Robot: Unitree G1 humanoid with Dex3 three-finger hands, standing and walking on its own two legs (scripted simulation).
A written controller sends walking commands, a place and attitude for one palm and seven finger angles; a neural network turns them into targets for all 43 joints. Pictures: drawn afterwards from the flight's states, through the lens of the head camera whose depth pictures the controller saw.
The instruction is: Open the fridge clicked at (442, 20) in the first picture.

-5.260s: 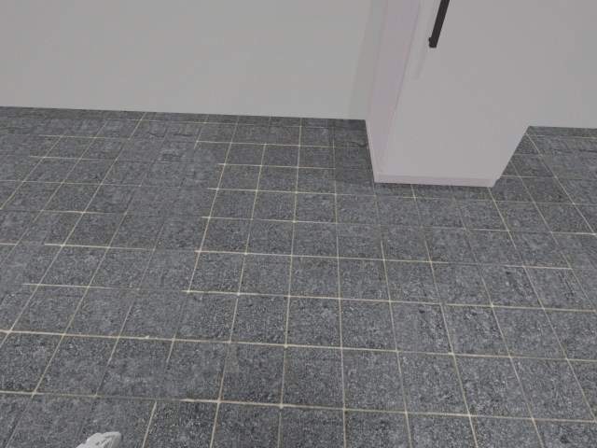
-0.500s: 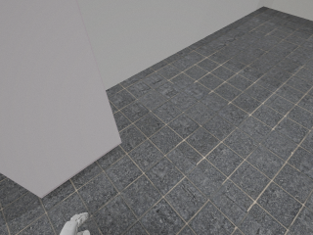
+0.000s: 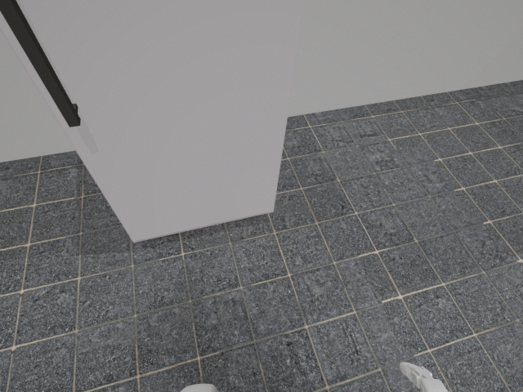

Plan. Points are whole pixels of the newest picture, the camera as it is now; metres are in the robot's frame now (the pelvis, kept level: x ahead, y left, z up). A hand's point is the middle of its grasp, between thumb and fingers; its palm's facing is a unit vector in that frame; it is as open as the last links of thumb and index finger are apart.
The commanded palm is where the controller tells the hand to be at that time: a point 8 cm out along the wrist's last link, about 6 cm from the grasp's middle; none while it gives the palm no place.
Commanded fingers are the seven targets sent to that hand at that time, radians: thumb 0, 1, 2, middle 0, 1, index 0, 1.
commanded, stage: turn to face it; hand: left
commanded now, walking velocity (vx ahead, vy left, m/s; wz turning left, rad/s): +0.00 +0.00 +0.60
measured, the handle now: (29, 33) +0.61 +0.47 +0.16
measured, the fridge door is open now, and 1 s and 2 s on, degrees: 0 0 0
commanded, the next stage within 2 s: take the last steps up to it in 0.54 s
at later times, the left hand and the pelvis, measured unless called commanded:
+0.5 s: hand out of the picture +0.06 +0.17 -0.13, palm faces +0.24 -0.93 -0.29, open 7.4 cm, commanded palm none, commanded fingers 0.00 0.90 0.90 -0.20 -0.30 -0.20 -0.30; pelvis +0.01 -0.04 +0.01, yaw +15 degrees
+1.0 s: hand out of the picture -0.06 +0.21 -0.15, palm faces +0.41 -0.89 -0.20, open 7.4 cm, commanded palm none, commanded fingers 0.00 0.90 0.90 -0.20 -0.30 -0.20 -0.30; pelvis +0.00 +0.02 +0.03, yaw +23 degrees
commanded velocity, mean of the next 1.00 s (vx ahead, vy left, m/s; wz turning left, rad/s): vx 0.11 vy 0.03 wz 0.28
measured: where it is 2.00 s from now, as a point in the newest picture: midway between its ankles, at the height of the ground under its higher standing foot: (219, 359)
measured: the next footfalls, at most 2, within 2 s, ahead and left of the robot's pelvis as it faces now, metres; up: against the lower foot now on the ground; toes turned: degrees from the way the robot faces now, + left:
right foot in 0.36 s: +0.08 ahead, -0.14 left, +0.00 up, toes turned +8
left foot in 0.78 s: -0.03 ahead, +0.09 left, +0.00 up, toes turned +26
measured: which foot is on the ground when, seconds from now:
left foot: down 0.00-0.36, up 0.38-0.76, down 0.78-1.00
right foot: up 0.00-0.34, down 0.36-0.78, up 0.80-1.00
